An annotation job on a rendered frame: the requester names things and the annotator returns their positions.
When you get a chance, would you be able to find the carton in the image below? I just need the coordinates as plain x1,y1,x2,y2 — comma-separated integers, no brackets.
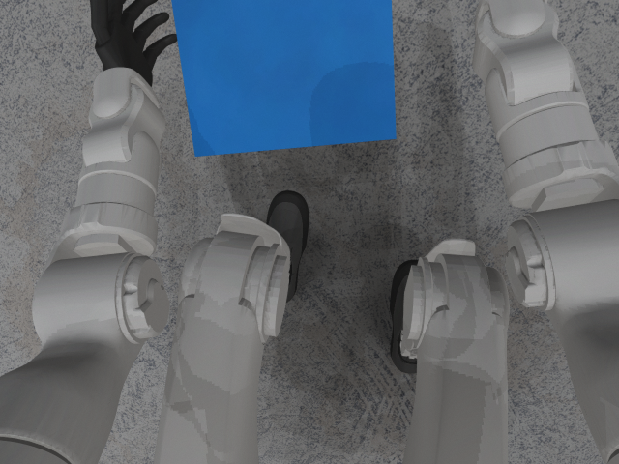
171,0,397,157

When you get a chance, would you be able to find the left robot hand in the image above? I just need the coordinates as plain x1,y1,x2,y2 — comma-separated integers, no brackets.
90,0,177,87

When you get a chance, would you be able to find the left robot upper arm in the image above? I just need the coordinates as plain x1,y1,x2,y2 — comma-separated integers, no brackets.
0,252,170,464

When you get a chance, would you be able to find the right robot upper arm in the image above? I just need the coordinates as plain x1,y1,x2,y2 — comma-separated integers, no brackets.
506,199,619,464

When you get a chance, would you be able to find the robot left forearm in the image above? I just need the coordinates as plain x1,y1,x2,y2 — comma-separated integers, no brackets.
32,67,166,339

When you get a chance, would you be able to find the robot right thigh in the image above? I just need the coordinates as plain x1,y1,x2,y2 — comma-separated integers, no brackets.
402,253,508,464

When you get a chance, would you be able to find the robot left shin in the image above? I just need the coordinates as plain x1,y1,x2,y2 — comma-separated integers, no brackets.
178,214,290,305

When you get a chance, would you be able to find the robot right forearm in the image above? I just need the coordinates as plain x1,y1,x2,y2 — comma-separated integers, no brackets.
472,0,619,213

